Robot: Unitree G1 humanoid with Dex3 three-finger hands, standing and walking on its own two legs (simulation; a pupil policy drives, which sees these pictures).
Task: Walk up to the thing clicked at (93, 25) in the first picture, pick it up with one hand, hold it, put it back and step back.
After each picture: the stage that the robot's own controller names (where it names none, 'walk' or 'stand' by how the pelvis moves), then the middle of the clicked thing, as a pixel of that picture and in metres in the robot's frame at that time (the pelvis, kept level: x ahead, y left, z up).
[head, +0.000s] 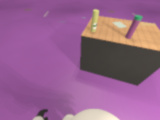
stand; (94, 21) +1.10 -0.01 +0.09
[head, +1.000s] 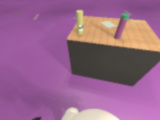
walk; (79, 23) +0.97 +0.20 +0.11
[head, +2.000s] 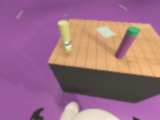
stand; (65, 38) +0.57 +0.24 +0.11
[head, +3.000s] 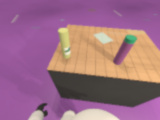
stand; (65, 44) +0.55 +0.21 +0.10
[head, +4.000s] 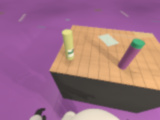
stand; (68, 46) +0.53 +0.19 +0.09
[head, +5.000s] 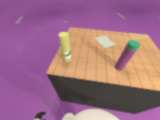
stand; (65, 48) +0.51 +0.21 +0.09
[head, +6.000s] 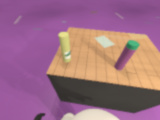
stand; (65, 48) +0.51 +0.21 +0.09
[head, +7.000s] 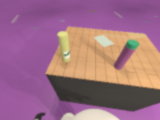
stand; (64, 48) +0.51 +0.22 +0.09
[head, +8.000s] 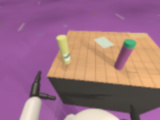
rise first; (64, 51) +0.50 +0.24 +0.09
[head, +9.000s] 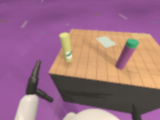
go down; (66, 48) +0.52 +0.24 +0.09
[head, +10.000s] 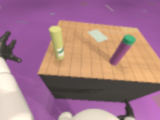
go down; (58, 45) +0.51 +0.22 +0.10
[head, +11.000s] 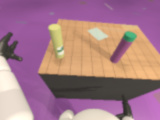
go down; (57, 43) +0.52 +0.22 +0.11
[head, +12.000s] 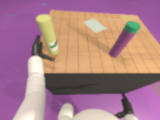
close in; (49, 38) +0.50 +0.24 +0.14
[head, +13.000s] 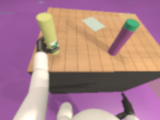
close; (50, 37) +0.49 +0.23 +0.15
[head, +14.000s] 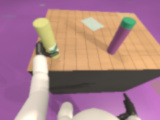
lift; (49, 42) +0.46 +0.22 +0.16
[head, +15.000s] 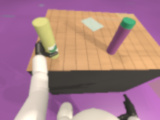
lift; (48, 42) +0.46 +0.23 +0.16
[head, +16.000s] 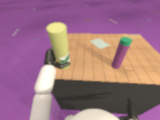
lift; (61, 50) +0.31 +0.15 +0.28
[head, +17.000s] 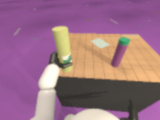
hold; (64, 52) +0.34 +0.16 +0.25
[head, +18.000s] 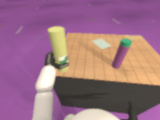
hold; (60, 52) +0.33 +0.18 +0.25
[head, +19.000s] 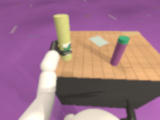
crouch; (64, 40) +0.42 +0.16 +0.27
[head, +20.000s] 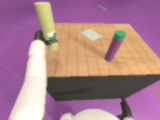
lower; (48, 29) +0.50 +0.23 +0.25
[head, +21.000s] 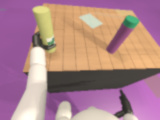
lower; (47, 33) +0.51 +0.23 +0.16
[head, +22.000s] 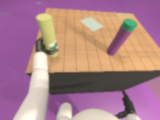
lower; (49, 39) +0.48 +0.22 +0.15
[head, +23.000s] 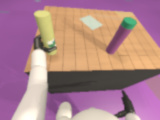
lower; (48, 36) +0.50 +0.23 +0.15
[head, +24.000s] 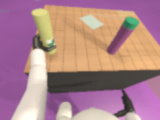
lower; (46, 35) +0.50 +0.23 +0.15
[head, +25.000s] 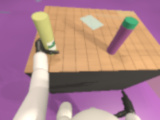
open; (47, 37) +0.49 +0.23 +0.15
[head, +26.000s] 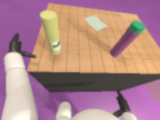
sink last; (53, 36) +0.49 +0.21 +0.15
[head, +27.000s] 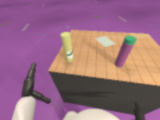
sink last; (67, 48) +0.52 +0.23 +0.12
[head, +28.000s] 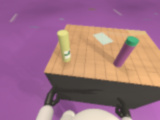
stand; (65, 47) +0.49 +0.22 +0.10
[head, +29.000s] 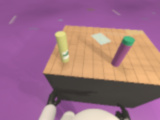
stand; (63, 48) +0.49 +0.23 +0.10
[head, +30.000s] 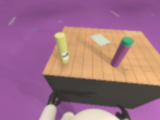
stand; (62, 49) +0.49 +0.23 +0.10
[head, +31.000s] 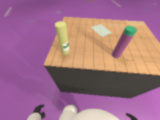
walk; (63, 40) +0.54 +0.22 +0.11
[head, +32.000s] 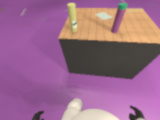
walk; (72, 18) +0.87 +0.22 +0.12
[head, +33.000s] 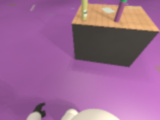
stand; (84, 8) +1.20 +0.15 +0.12
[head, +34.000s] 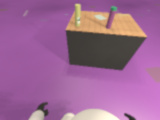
stand; (77, 16) +1.17 +0.22 +0.10
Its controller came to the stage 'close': yes
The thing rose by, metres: 0.21
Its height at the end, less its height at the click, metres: +0.00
